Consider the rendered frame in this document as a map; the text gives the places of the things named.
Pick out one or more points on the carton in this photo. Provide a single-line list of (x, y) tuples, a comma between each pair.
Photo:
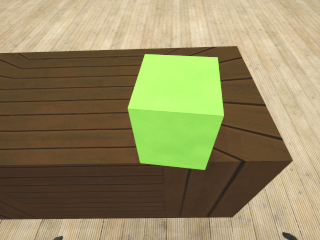
[(176, 110)]

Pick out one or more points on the pedestal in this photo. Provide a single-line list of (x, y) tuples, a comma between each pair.
[(68, 151)]

